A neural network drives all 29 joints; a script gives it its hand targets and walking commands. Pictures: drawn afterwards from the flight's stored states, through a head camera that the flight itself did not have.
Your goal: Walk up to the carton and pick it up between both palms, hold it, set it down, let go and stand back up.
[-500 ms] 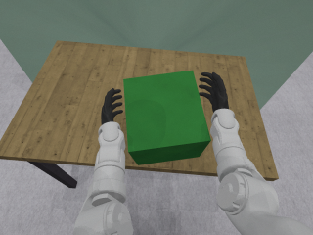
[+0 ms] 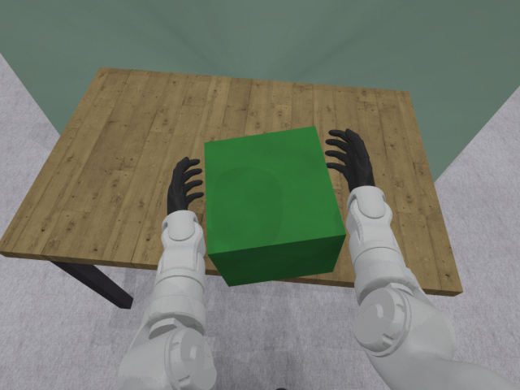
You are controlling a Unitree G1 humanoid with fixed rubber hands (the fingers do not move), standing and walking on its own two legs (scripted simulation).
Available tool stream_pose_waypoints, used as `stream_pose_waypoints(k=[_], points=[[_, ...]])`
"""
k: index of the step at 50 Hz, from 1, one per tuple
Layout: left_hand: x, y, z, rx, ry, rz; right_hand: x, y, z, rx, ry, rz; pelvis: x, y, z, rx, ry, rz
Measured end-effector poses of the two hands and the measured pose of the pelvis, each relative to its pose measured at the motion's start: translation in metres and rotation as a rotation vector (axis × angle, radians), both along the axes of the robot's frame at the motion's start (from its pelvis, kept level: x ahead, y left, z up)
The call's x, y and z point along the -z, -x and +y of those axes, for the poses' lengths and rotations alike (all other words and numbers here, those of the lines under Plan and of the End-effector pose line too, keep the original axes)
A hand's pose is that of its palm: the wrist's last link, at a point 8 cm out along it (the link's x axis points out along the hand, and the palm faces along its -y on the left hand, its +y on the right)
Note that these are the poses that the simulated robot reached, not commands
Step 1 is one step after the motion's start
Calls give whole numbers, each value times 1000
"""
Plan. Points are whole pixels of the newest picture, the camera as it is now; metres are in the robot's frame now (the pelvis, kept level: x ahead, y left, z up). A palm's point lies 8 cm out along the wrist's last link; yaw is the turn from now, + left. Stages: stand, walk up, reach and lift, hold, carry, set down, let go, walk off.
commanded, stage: set down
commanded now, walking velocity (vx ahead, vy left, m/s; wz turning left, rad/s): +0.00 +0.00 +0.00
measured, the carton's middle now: (270, 209) +0.42 +0.00 -0.05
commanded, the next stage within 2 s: none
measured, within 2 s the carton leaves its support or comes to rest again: rests again in 0.18 s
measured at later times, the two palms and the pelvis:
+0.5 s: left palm (189, 202) +0.39 +0.14 +0.02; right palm (364, 188) +0.42 -0.16 +0.04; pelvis +0.01 +0.00 +0.00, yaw -1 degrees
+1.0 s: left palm (186, 202) +0.39 +0.14 +0.01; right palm (362, 186) +0.42 -0.15 +0.03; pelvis -0.01 +0.00 -0.01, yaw -1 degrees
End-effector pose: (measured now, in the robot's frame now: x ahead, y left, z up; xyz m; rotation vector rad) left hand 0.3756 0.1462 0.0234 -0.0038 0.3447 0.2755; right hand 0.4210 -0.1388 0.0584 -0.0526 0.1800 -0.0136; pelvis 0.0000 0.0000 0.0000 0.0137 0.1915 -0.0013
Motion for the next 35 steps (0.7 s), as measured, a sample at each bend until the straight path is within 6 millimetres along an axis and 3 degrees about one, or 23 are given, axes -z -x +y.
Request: stream_pose_waypoints(k=[22, 35], points=[[6, -13, -11, 35, 2, -56, 23, 2, -18, 45, 36, 12, 1, -7, 4, 20, 4, 38], [8, -13, -8, 32, -3, -65, 23, -2, -14, 25, 35, 7, 3, -2, 2, 20, 2, 64]])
